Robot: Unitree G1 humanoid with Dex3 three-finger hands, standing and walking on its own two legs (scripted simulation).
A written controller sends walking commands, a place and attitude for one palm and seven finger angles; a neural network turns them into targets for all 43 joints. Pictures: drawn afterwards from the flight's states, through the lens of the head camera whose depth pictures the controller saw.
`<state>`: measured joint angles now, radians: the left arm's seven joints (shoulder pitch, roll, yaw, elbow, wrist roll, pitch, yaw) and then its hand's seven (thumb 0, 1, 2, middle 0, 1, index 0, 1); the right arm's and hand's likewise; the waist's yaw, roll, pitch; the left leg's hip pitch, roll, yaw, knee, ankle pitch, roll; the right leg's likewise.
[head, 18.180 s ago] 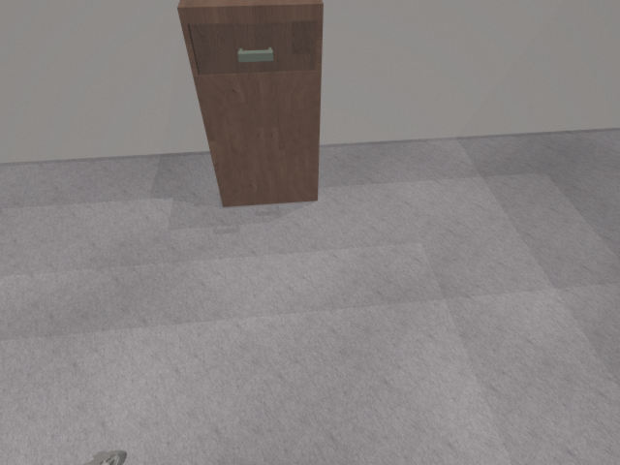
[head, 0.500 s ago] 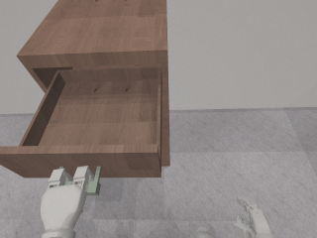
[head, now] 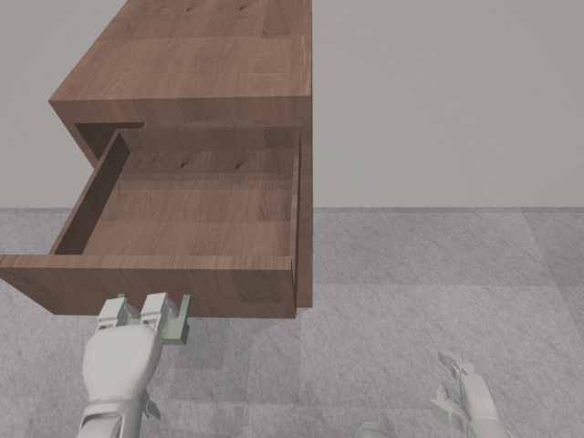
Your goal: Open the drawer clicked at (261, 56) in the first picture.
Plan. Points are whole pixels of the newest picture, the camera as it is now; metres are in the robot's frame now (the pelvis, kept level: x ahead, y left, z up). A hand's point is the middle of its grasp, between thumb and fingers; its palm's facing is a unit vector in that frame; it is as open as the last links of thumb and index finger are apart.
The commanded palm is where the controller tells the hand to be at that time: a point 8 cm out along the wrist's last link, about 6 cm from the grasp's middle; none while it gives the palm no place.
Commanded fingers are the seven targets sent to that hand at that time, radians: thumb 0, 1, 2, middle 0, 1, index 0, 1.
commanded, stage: lift the hand off the handle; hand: left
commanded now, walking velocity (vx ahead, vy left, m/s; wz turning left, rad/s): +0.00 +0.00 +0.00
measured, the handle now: (149, 316) +0.27 +0.24 +0.00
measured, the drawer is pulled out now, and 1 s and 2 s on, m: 0.30 0.30 0.30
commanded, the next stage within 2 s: draw the hand back to the body in 1.56 s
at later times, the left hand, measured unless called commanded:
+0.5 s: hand (141, 346) +0.22 +0.23 +0.01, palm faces +0.03 -0.05 -1.00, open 13.5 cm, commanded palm +0.20 +0.23 +0.07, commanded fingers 0.00 -0.50 0.30 -0.30 -1.20 -0.30 -1.20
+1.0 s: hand (121, 323) +0.23 +0.23 +0.08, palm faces +0.09 -0.08 -0.99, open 13.5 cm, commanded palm +0.20 +0.22 +0.14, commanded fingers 0.00 -0.50 0.30 -0.30 -1.20 -0.30 -1.20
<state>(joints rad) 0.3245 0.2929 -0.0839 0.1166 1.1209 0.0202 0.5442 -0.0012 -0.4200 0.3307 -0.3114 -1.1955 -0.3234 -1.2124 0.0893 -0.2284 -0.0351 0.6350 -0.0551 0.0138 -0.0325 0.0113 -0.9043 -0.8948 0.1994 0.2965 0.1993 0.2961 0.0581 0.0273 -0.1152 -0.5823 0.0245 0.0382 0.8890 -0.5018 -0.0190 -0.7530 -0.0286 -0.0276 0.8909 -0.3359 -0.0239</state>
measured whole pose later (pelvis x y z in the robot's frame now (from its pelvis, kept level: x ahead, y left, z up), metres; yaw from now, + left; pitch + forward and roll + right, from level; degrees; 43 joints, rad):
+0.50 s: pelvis +0.00 +0.00 +0.01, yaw +0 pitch +9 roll +1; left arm 0.27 0.30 -0.12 0.10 1.09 0.07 0.49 0.00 -0.49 0.30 -0.33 -1.20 -0.37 -1.23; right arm 0.10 -0.23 -0.03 0.65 -0.05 0.02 -0.05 0.01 -0.90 -0.89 0.20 0.30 0.20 0.30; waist 0.07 0.05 -0.09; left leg -0.50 0.02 0.03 0.81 -0.47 -0.02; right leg -0.66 -0.03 -0.03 0.82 -0.31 -0.02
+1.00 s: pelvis +0.02 +0.00 +0.04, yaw +0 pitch +3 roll +1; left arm 0.32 0.34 -0.13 -0.15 1.05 0.08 0.31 0.00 -0.49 0.30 -0.32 -1.20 -0.37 -1.23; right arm 0.07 -0.22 -0.01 0.64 -0.04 0.04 -0.02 0.01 -0.90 -0.89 0.20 0.30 0.20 0.30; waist 0.12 0.07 -0.04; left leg -0.25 0.02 0.03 0.59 -0.39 -0.01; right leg -0.42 -0.03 -0.04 0.63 -0.25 -0.01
